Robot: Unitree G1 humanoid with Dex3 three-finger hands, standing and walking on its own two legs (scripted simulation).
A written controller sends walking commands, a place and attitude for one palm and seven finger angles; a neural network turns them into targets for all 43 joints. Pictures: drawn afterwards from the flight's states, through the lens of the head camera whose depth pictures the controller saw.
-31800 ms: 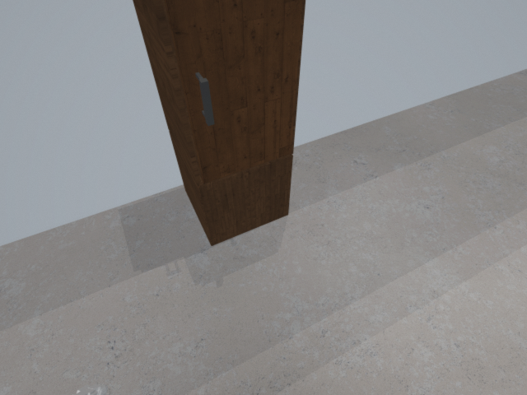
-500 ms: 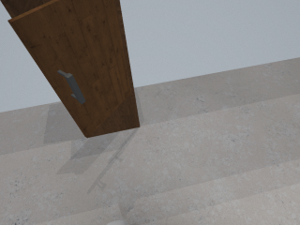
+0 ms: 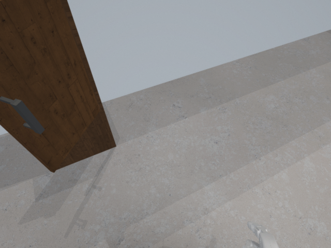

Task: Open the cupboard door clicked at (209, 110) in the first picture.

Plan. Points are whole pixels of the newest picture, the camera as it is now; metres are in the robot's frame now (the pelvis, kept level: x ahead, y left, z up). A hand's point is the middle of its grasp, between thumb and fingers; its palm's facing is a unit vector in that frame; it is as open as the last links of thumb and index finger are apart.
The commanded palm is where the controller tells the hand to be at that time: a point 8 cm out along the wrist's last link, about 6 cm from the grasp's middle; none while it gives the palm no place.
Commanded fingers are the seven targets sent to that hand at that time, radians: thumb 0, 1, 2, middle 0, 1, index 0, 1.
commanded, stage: walk to a spot facing it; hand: left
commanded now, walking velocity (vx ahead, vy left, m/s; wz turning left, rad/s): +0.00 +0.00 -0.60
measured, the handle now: (23, 115) +0.42 +0.46 +0.00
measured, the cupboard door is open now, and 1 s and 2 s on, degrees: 43 43 43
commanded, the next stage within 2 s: turn to face it in 1.76 s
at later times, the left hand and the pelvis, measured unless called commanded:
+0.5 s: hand (120, 236) +0.16 +0.14 -0.17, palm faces -0.29 -0.93 -0.23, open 7.4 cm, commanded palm none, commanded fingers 0.00 0.90 0.90 -0.20 -0.30 -0.20 -0.30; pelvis +0.00 -0.03 -0.01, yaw -17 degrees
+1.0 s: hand (158, 213) +0.23 +0.04 -0.18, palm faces -0.54 -0.83 -0.17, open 7.4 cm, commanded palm none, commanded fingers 0.00 0.90 0.90 -0.20 -0.30 -0.20 -0.30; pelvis +0.10 -0.10 +0.00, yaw -35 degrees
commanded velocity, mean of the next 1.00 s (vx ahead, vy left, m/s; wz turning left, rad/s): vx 0.18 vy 0.00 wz -0.57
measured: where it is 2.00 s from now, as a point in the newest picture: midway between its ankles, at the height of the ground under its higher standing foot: (247, 220)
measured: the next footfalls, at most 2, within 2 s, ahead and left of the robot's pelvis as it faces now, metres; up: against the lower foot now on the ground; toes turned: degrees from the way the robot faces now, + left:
right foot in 0.26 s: +0.04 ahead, -0.16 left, +0.00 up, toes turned -10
left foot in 0.48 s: +0.08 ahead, +0.09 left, +0.00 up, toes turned -12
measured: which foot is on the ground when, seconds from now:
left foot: down 0.00-0.24, up 0.26-0.46, down 0.48-0.70, up 0.72-0.96, down 0.98-1.00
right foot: up 0.00-0.24, down 0.26-0.46, up 0.48-0.70, down 0.72-0.98, up 1.00-1.00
